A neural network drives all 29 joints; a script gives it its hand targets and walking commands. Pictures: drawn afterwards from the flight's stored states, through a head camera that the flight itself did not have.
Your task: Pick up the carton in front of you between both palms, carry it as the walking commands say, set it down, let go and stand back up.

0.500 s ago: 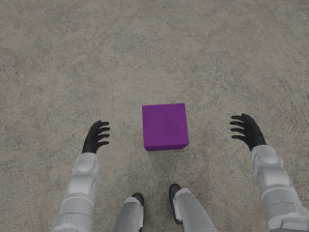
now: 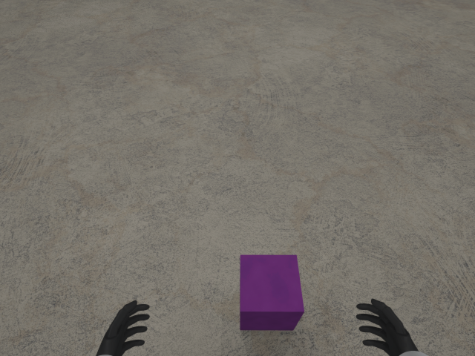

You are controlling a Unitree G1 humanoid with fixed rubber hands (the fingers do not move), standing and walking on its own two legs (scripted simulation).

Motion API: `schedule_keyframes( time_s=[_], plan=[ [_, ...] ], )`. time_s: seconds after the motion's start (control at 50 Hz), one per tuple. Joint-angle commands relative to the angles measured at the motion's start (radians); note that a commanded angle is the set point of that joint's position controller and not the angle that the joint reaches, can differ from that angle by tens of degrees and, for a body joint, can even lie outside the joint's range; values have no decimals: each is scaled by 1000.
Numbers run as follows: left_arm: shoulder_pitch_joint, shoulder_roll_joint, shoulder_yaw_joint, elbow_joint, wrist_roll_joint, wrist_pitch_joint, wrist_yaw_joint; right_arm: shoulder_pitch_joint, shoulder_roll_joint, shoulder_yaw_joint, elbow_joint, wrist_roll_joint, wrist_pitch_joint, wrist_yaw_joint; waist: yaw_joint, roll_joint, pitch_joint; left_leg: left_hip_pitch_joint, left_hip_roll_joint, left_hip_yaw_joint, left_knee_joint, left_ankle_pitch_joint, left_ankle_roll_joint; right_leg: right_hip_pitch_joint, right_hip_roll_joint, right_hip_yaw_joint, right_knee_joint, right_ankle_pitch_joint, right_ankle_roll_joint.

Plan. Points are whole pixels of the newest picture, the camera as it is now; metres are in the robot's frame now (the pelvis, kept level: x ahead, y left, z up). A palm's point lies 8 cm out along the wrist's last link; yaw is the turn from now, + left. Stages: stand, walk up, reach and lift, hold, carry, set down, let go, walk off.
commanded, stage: let go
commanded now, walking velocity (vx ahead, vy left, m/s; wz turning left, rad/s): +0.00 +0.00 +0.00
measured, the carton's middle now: (267, 293) +0.44 -0.09 -0.65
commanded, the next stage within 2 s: stand in 0.34 s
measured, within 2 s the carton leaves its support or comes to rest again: neither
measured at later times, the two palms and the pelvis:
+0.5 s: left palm out of the picture +0.14 +0.24 -0.09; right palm (426, 347) +0.16 -0.29 -0.08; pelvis +0.01 -0.03 -0.01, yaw +2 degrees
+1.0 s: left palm (91, 354) +0.16 +0.28 -0.10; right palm (423, 332) +0.19 -0.30 -0.08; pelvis +0.04 -0.02 +0.00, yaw +2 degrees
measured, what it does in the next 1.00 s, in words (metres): stands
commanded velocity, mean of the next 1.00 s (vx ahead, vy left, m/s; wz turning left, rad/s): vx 0.00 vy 0.00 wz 0.00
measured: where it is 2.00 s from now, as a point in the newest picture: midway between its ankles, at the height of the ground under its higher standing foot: outside the picture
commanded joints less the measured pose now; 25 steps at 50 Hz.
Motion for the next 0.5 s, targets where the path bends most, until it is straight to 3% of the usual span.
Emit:
schedule_keyframes(
  time_s=[0.0,0.02,0.04,0.06,0.08,0.1,0.12,0.14,0.16,0.18,0.2,0.22,0.24,0.26,0.28,0.3,0.32,0.34,0.36,0.38,0.4,0.42,0.44,0.46,0.48],
  plan=[
    [-79,75,-17,-54,-36,60,-13,-80,-96,-1,-86,14,60,-2,-16,111,65,-158,98,-26,-200,-35,-22,165,28,-89,-4,0,6],
    [-66,91,-1,-88,-28,64,-10,-55,-92,-24,-151,-15,55,-7,-60,10,5,-116,72,-13,-152,44,-37,193,41,-88,-11,70,-4],
    [-74,47,-22,-59,-34,72,-9,-98,-102,-14,-140,-11,70,-9,-15,49,63,-173,85,-24,-194,-29,-35,200,43,-92,-1,37,3],
    [-84,101,-5,-98,-26,78,-11,-77,-94,-31,-156,-17,77,-15,-30,21,22,-90,81,-28,-175,45,-23,168,31,-70,-25,29,0],
    [-82,78,15,-78,-28,83,-15,-77,-116,-34,-167,-37,78,-20,-35,46,55,-123,84,-18,-157,63,-43,213,37,-69,-16,53,-2],
    [-77,84,-4,-101,-22,85,-11,-94,-93,-11,-177,-32,89,-17,-18,5,8,-113,96,-38,-166,4,-26,227,37,-83,17,47,1],
    [-110,98,24,-103,-21,80,-12,-65,-127,-63,-128,-63,83,-15,-36,30,79,-149,76,-26,-158,58,-34,209,35,-82,7,75,11],
    [-72,32,-38,-60,-64,84,-11,-98,-124,-37,-132,-69,93,-13,-11,30,93,-153,84,-24,-176,42,-28,230,48,-94,13,71,-6],
    [-77,73,-18,-76,-40,85,-24,-52,-94,-22,-136,-44,96,-17,7,23,26,-160,55,9,-122,119,-39,238,35,-61,-14,107,-15],
    [-101,123,19,-101,-34,84,-24,-79,-119,-75,-152,-60,106,-11,-44,-13,-19,-79,85,-27,-163,94,-28,233,50,-92,15,81,11],
    [-51,109,16,-33,-32,88,-8,-31,-112,-17,-104,-44,107,-9,-4,69,33,-112,81,-15,-170,44,-31,241,42,-87,12,54,5],
    [-63,97,18,-71,-23,88,-22,-54,-96,-19,-199,-13,95,-14,-7,46,62,-117,48,25,-122,72,-39,210,29,-58,-31,84,-10],
    [-58,107,11,-69,-31,79,-19,-71,-55,-8,-164,-4,93,-7,2,49,39,-78,64,-15,-133,174,-37,189,31,-67,-10,108,-6],
    [-6,102,12,-10,-35,86,-18,-8,-69,14,-168,-23,96,-8,-10,-38,-1,-64,43,18,-104,145,-36,207,25,-58,-25,103,-10],
    [-71,102,37,-119,-15,71,-19,-68,-109,-5,-217,-15,91,-4,-11,11,-12,-28,43,27,-107,119,-32,188,25,-49,-17,90,-1],
    [-63,119,38,-40,-41,53,-2,-102,-84,-22,-219,-30,138,-34,-36,-8,4,4,33,32,-69,186,-31,151,33,-52,-21,96,3],
    [-43,119,52,-26,-31,56,1,-83,-72,14,-208,-22,158,-39,26,-7,24,-21,34,13,-65,214,-32,168,31,-51,-15,81,-3],
    [-74,208,54,91,-5,12,37,-75,-207,-41,-42,-33,67,-89,3,71,-75,-122,49,1,9,70,-59,27,-44,-12,-20,53,12],
    [-73,242,44,123,-1,-10,50,-60,-208,-31,-32,-39,25,-100,0,25,-89,-130,50,-23,8,51,-25,39,-72,13,-7,47,3],
    [-57,244,43,127,13,-31,60,-39,-211,-32,2,-46,10,-101,-12,-31,-49,-126,62,-30,14,-13,-27,-22,-96,56,-40,-67,-12],
    [-106,271,51,137,20,-42,65,-59,-211,-41,2,-42,-8,-101,-37,-48,-29,-90,46,-37,23,-58,-21,-90,-93,69,-50,-167,-15],
    [-86,255,45,137,13,-43,66,-44,-206,-28,17,-54,-21,-103,-24,-35,-84,0,56,-40,32,-58,-17,-119,-89,72,-88,-223,-30],
    [-137,236,46,129,19,-50,66,-47,-190,-36,23,-55,-30,-109,-40,-19,-58,-87,73,-77,24,-55,-11,-99,-75,47,-54,-170,-29],
    [-109,252,52,158,32,-59,71,-56,-191,-35,22,-54,-35,-99,-6,2,-79,-126,67,-60,29,-17,-16,-23,-103,87,-66,-164,-33],
    [-98,257,43,160,24,-63,65,-51,-182,-25,32,-47,-44,-97,-44,17,-71,-73,75,-66,34,42,-17,-89,-83,54,-44,-9,-29]
  ],
)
